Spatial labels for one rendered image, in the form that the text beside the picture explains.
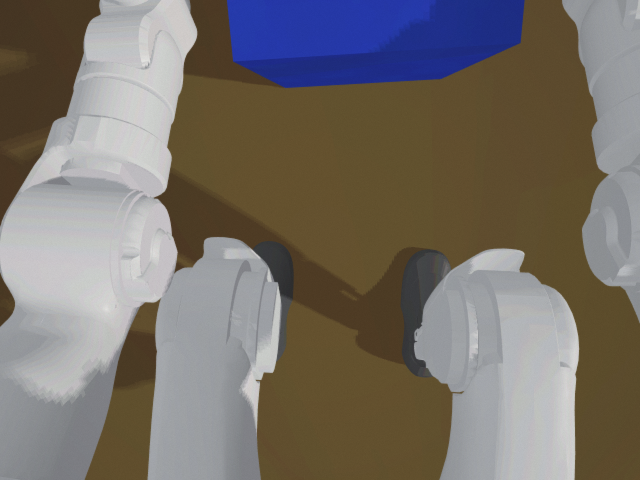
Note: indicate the robot left thigh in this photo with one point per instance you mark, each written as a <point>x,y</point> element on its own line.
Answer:
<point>205,406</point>

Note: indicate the left robot upper arm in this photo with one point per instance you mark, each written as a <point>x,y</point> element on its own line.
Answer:
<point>79,262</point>

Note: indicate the carton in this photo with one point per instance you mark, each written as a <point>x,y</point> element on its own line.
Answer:
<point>304,43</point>

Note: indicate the robot left forearm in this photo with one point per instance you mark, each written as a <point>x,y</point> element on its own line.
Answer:
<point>116,131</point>

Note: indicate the right robot upper arm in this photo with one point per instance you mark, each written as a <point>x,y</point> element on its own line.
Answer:
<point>611,232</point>

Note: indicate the robot right forearm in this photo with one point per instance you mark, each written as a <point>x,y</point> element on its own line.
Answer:
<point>609,49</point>

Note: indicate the right robot shin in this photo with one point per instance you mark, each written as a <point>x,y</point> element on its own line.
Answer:
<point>500,260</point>

